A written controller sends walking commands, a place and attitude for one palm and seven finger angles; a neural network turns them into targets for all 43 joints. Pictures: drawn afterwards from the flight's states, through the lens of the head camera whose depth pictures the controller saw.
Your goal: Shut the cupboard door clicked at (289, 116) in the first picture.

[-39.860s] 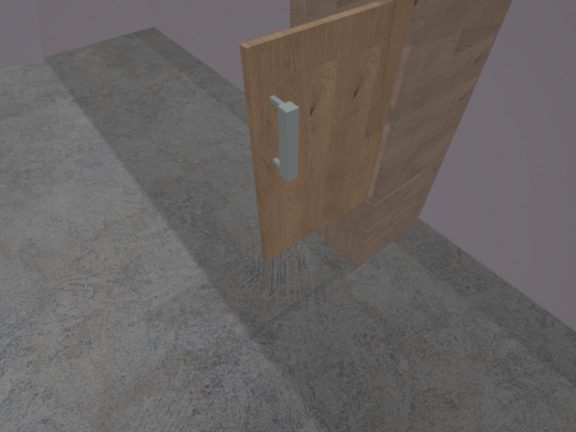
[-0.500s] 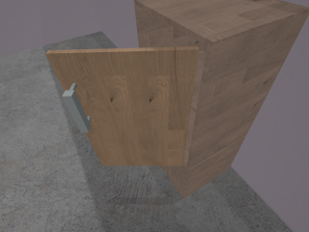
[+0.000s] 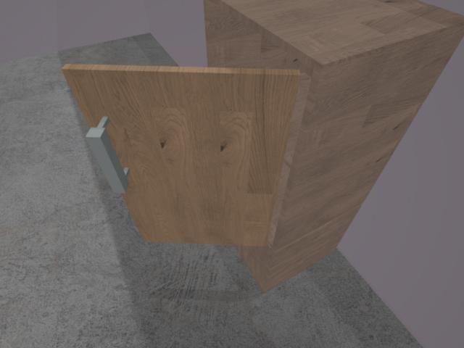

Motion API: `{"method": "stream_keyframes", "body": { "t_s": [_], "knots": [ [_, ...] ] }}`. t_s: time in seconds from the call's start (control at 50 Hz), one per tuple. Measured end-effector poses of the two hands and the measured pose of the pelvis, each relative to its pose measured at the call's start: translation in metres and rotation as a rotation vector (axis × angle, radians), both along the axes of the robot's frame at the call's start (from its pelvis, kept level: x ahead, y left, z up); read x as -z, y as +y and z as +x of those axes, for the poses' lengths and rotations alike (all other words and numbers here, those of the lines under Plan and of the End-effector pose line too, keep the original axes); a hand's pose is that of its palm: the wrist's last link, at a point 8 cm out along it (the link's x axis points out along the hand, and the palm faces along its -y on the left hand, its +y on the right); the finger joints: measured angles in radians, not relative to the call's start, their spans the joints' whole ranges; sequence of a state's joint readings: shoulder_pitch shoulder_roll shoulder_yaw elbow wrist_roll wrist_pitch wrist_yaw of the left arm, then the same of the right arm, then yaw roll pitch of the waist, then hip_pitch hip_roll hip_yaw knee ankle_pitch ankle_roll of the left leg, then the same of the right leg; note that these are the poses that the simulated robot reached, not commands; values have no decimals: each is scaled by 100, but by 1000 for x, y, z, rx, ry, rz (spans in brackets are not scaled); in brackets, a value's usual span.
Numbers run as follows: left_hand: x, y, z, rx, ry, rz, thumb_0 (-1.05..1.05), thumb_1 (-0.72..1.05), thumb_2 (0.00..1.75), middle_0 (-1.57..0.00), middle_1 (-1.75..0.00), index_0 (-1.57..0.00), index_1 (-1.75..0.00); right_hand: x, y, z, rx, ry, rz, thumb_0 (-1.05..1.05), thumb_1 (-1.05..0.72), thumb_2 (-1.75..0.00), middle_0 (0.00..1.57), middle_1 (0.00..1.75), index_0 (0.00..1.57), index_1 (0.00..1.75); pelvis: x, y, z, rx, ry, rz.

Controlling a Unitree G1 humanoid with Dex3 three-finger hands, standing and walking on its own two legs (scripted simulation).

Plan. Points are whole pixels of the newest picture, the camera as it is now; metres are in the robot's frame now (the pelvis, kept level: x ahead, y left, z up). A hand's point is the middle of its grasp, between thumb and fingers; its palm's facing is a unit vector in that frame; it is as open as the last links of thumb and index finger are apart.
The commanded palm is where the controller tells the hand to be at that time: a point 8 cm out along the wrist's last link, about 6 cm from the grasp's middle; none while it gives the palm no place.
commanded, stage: look again from close up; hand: left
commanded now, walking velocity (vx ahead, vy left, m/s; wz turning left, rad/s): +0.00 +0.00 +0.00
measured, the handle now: (113, 155) +0.45 +0.27 +0.07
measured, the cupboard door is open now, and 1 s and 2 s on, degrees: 59 59 59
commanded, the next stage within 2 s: shuffle to correct the standing spot in 0.58 s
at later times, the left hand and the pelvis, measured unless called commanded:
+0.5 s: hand out of the picture +0.00 +0.18 -0.17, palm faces +0.02 -0.98 -0.20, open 7.3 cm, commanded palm none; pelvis +0.00 +0.00 +0.00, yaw +0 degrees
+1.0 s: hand out of the picture -0.01 +0.21 -0.18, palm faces +0.07 -0.97 -0.22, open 7.3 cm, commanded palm none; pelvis +0.00 +0.03 +0.00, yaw +1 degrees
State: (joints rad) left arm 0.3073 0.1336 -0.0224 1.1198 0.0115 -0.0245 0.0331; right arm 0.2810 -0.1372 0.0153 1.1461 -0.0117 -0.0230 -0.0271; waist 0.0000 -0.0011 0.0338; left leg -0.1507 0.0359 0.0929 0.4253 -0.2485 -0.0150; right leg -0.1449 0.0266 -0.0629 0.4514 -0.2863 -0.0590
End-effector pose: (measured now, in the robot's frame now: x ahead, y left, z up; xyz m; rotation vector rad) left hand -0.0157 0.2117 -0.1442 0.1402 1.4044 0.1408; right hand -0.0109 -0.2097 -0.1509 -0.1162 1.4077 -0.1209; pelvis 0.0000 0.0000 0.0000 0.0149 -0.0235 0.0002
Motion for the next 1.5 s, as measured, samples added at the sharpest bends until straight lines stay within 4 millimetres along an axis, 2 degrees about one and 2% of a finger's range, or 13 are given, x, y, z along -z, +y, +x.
{"method": "stream_keyframes", "body": {
  "t_s": [0.26,0.84,0.94,1.06,1.18,1.32,1.5],
  "knots": [
    [-1,7,7,-1,-12,12,0,91,90,-20,-30,-20,-30,-2,-4,13,-8,-22,-18,0,-91,-90,20,30,19,30,-1,2,3,1,0,1],
    [-2,20,7,-18,-27,23,0,91,90,-20,-30,-20,-30,-2,3,11,-18,-9,-20,0,-91,-90,20,30,19,30,-1,11,-1,-6,3,-1],
    [0,32,3,-40,-24,31,0,91,90,-20,-30,-21,-30,-1,8,13,-23,-4,-26,0,-91,-90,20,30,19,30,2,21,-2,-14,9,-4],
    [7,61,0,-55,-6,38,0,90,90,-20,-30,-21,-30,-3,24,23,-27,-30,-52,0,-91,-90,20,30,19,30,7,43,-1,-10,11,3],
    [8,79,11,-32,3,42,0,91,90,-20,-30,-20,-30,-5,46,24,-30,-53,-55,0,-91,-90,20,30,19,30,6,57,1,-9,10,9],
    [9,71,29,-14,-32,17,0,91,90,-20,-30,-20,-30,0,52,12,-10,-17,-43,1,-92,-90,20,30,20,30,6,57,1,-6,4,13],
    [3,54,21,22,-23,18,0,93,90,-20,-30,-20,-30,-2,41,4,15,-12,-22,1,-92,-90,20,30,20,30,2,43,1,-13,6,-2]
  ]
}}
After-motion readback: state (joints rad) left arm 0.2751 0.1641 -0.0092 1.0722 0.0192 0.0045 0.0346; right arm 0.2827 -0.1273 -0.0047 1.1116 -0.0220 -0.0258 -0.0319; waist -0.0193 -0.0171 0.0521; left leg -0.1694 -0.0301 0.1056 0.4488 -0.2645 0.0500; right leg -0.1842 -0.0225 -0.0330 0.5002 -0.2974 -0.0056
